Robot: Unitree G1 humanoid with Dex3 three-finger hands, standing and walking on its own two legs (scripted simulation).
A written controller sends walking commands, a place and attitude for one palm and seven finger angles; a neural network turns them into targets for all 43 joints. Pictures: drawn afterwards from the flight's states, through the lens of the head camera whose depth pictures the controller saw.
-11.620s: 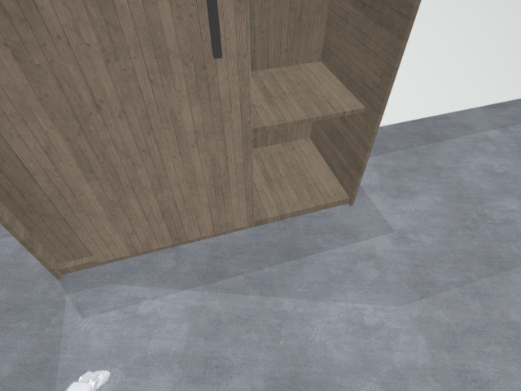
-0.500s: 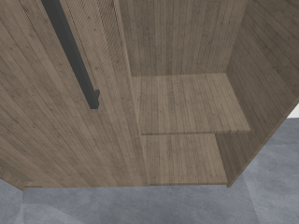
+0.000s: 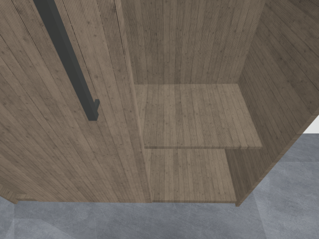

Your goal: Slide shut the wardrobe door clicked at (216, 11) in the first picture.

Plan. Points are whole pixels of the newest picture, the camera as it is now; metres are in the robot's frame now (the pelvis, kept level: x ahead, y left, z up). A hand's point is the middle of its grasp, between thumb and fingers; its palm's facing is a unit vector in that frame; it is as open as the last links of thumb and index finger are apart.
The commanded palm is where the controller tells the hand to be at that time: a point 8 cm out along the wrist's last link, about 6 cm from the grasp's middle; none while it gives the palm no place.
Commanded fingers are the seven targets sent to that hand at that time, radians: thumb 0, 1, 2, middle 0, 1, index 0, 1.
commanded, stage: look again from close up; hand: left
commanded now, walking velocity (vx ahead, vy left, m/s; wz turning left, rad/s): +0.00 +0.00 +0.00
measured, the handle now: (74, 59) +0.41 +0.20 +0.26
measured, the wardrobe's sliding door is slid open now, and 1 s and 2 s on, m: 0.51 0.51 0.51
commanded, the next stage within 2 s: raise the hand with hooked fingers in 0.76 s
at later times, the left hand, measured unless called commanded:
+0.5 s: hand out of the picture -0.01 +0.18 -0.17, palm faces +0.01 -0.98 -0.20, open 7.4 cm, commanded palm none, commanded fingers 0.00 0.90 0.90 -0.20 -0.30 -0.20 -0.30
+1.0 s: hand out of the picture +0.10 +0.23 -0.08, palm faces +0.23 -0.94 -0.25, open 7.4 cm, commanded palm +0.09 +0.25 -0.04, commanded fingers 0.00 0.71 0.82 -0.21 -0.42 -0.21 -0.42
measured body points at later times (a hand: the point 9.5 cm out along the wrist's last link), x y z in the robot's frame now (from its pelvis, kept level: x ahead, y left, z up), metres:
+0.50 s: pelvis -0.01 +0.01 +0.00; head +0.00 +0.00 +0.45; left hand -0.01 +0.23 -0.15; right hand -0.03 -0.20 -0.17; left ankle -0.03 +0.15 -0.74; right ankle -0.01 -0.08 -0.74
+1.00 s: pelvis -0.03 +0.03 +0.00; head -0.03 +0.00 +0.45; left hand +0.08 +0.28 -0.06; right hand +0.02 -0.21 -0.15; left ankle -0.03 +0.15 -0.74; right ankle -0.01 -0.08 -0.74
